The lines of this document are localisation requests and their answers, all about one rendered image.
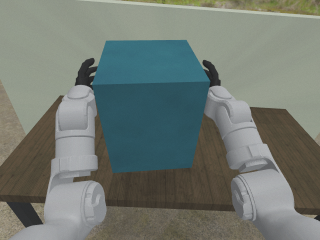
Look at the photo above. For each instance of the right robot hand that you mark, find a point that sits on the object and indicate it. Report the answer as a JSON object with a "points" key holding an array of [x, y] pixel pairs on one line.
{"points": [[212, 74]]}

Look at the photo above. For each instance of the robot left forearm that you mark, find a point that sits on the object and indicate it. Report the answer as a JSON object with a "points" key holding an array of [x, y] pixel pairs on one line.
{"points": [[74, 135]]}

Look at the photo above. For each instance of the right robot upper arm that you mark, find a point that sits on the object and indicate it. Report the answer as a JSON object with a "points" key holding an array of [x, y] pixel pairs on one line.
{"points": [[264, 198]]}

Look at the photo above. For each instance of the table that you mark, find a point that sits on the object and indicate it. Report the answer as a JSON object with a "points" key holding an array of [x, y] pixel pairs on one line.
{"points": [[25, 174]]}

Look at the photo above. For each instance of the robot right forearm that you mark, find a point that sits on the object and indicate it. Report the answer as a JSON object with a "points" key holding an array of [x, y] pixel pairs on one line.
{"points": [[245, 149]]}

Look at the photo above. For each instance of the left robot upper arm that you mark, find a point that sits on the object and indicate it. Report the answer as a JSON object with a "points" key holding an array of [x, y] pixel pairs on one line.
{"points": [[71, 211]]}

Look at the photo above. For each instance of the left robot hand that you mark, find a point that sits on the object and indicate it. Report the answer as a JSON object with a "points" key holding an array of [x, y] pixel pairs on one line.
{"points": [[84, 72]]}

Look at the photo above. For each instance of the carton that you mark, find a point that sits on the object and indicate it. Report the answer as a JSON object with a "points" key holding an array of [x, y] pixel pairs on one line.
{"points": [[151, 97]]}

